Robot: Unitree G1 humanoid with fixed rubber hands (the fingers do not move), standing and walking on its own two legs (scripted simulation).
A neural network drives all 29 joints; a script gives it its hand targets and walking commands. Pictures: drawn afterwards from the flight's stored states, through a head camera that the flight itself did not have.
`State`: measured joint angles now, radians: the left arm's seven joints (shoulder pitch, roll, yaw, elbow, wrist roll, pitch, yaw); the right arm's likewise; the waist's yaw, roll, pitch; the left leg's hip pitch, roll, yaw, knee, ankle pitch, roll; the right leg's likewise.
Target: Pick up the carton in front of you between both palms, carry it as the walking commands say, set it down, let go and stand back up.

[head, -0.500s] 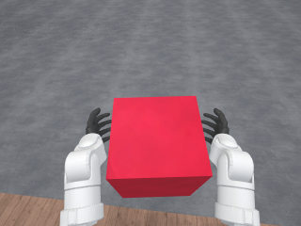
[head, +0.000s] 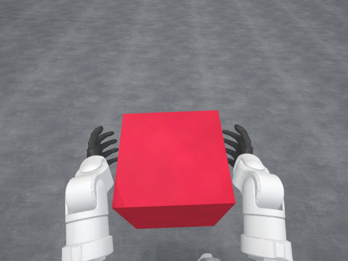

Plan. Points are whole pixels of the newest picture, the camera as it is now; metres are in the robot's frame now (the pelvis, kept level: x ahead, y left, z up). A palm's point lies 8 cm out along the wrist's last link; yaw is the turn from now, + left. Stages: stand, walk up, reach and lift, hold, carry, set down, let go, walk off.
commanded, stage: carry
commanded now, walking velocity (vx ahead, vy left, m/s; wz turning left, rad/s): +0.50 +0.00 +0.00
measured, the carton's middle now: (173, 175) +0.34 -0.01 +0.02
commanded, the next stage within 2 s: none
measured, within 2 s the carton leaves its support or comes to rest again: neither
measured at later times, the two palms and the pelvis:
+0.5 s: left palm (121, 86) +0.62 +0.14 +0.09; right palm (219, 86) +0.63 -0.17 +0.08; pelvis +0.30 -0.02 -0.01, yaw +1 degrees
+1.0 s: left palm (124, 49) +0.85 +0.15 +0.09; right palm (202, 49) +0.84 -0.15 +0.10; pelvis +0.62 +0.00 +0.00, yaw -1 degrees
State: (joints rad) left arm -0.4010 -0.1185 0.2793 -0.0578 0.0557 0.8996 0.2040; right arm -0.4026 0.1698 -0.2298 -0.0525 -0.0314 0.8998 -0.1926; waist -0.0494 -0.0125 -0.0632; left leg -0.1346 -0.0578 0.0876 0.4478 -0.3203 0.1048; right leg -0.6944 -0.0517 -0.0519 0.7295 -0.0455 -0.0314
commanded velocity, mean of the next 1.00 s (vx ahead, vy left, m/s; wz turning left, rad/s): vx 0.50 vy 0.00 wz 0.00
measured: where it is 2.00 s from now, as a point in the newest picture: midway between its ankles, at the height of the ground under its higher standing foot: (164, 130)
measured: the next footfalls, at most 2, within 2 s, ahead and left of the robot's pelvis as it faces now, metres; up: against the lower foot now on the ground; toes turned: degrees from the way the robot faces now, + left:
right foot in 0.10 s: +0.26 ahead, -0.08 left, -0.02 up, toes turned -5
left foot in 0.64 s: +0.57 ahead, +0.09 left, -0.02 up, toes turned +8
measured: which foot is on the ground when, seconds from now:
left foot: down 0.00-0.12, up 0.14-0.62, down 0.64-1.00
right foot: up 0.00-0.08, down 0.10-0.68, up 0.70-1.00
